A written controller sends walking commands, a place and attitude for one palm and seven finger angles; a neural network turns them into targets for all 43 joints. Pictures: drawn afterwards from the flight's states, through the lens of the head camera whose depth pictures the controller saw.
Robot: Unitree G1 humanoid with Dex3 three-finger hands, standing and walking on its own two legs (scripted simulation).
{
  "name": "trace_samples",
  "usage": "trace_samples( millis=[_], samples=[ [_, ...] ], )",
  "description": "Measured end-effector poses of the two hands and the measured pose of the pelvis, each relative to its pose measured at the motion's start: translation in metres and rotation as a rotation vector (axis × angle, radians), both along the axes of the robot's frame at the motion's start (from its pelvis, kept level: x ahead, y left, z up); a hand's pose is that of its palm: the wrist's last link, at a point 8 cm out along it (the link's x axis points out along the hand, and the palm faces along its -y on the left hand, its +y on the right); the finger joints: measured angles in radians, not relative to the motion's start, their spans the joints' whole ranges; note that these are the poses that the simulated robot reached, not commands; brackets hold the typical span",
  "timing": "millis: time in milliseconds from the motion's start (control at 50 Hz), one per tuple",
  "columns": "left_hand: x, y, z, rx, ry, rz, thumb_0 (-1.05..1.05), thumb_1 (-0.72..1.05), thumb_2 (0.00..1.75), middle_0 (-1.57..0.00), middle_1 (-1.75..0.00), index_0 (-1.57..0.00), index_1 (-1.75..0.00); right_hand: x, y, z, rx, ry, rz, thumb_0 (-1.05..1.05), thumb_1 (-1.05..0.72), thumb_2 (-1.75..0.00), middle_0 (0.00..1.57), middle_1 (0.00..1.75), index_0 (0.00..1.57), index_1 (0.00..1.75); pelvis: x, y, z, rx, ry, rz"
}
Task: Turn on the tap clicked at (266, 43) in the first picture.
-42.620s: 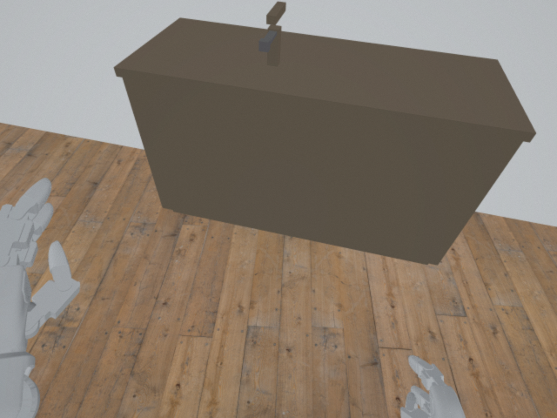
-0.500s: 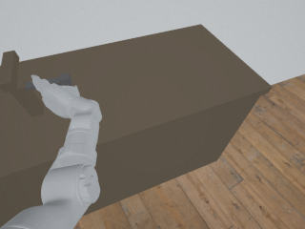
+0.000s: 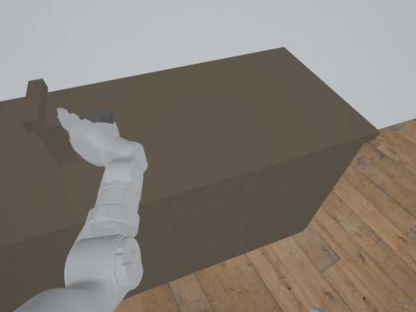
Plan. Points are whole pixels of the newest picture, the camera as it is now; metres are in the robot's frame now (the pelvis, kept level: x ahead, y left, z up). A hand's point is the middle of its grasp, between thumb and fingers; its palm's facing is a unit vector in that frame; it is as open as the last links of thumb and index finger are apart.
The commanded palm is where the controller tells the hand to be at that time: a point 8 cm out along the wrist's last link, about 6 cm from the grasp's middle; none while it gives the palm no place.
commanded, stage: lift the hand up off the lever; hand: left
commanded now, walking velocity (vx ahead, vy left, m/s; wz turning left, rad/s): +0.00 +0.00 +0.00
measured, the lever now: (106, 118) +0.49 +0.22 +0.11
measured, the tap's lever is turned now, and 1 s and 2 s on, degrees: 82 82 82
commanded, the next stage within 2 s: draw the hand back beside the body in 1.72 s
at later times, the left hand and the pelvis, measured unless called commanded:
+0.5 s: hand (112, 124) +0.43 +0.19 +0.14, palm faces +0.82 -0.57 -0.11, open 7.8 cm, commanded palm +0.38 +0.20 +0.15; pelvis +0.00 +0.00 +0.00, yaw +0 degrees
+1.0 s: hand (107, 119) +0.42 +0.18 +0.17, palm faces +0.80 -0.58 -0.11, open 7.8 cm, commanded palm +0.37 +0.20 +0.17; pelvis -0.02 -0.01 +0.01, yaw +1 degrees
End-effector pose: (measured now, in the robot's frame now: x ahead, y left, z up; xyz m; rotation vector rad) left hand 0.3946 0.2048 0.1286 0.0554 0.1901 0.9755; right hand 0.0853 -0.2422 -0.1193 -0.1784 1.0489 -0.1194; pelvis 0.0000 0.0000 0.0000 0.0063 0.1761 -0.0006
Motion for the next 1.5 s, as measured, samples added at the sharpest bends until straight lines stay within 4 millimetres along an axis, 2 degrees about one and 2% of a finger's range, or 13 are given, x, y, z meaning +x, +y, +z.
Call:
trace_samples(
  millis=[180, 300, 460, 620, 820, 1060, 1260, 1500],
  samples=[
    [0.002, 0.002, 0.009, 0.014, -0.005, -0.008, 0.02, 0.9, 0.9, -0.15, -0.15, -0.15, -0.15, 0.01, 0.0, 0.002, -0.005, -0.018, 0.011, 0.01, -0.9, -0.9, 0.2, 0.3, 0.2, 0.3, 0.0, 0.0, 0.001, 0.0, -0.005, 0.005],
    [-0.002, -0.004, 0.01, 0.007, -0.001, -0.02, 0.02, 0.9, 0.9, -0.14, -0.15, -0.15, -0.15, 0.011, 0.001, 0.001, 0.004, -0.017, 0.014, 0.01, -0.9, -0.9, 0.2, 0.3, 0.2, 0.3, 0.002, -0.001, 0.002, 0.002, -0.014, 0.005],
    [-0.012, -0.007, 0.018, -0.001, -0.023, -0.01, 0.02, 0.9, 0.9, -0.15, -0.15, -0.15, -0.15, 0.016, 0.001, 0.003, 0.017, -0.039, 0.009, 0.01, -0.9, -0.9, 0.2, 0.3, 0.2, 0.3, 0.002, -0.003, 0.004, 0.005, -0.036, 0.0],
    [-0.027, 0.0, 0.035, 0.014, -0.04, -0.006, 0.02, 0.9, 0.9, -0.15, -0.15, -0.15, -0.15, 0.028, -0.001, 0.01, 0.014, -0.088, 0.02, 0.01, -0.9, -0.9, 0.2, 0.3, 0.2, 0.3, -0.003, -0.007, 0.007, 0.009, -0.067, 0.005],
    [-0.035, 0.0, 0.037, -0.005, -0.028, -0.017, 0.02, 0.9, 0.9, -0.15, -0.15, -0.15, -0.15, 0.04, -0.003, 0.02, -0.008, -0.144, 0.043, 0.01, -0.9, -0.9, 0.2, 0.3, 0.2, 0.3, -0.014, -0.01, 0.008, 0.007, -0.079, 0.015],
    [-0.028, -0.008, 0.05, -0.006, -0.037, -0.035, 0.02, 0.9, 0.9, -0.15, -0.15, -0.15, -0.15, 0.03, 0.003, 0.014, 0.015, -0.12, 0.024, 0.01, -0.9, -0.9, 0.2, 0.3, 0.2, 0.3, -0.014, -0.007, 0.009, 0.011, -0.077, 0.004],
    [-0.033, 0.0, 0.054, 0.003, -0.044, -0.015, 0.02, 0.9, 0.9, -0.15, -0.15, -0.15, -0.15, 0.024, 0.003, 0.014, 0.015, -0.108, 0.012, 0.02, -0.9, -0.9, 0.2, 0.3, 0.2, 0.3, -0.011, -0.005, 0.011, 0.009, -0.091, -0.004],
    [-0.04, 0.001, 0.063, -0.024, -0.063, -0.044, 0.02, 0.9, 0.9, -0.15, -0.15, -0.15, -0.15, 0.049, 0.007, 0.027, 0.01, -0.172, 0.029, 0.02, -0.9, -0.9, 0.2, 0.3, 0.2, 0.3, -0.009, -0.002, 0.014, 0.009, -0.115, -0.004]
  ],
)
